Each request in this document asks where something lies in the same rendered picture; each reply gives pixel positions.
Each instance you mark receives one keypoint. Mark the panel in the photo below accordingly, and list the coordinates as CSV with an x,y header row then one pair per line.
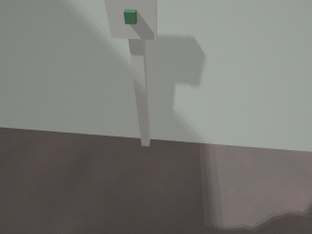
x,y
144,29

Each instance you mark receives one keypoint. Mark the button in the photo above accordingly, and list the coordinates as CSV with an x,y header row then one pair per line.
x,y
130,16

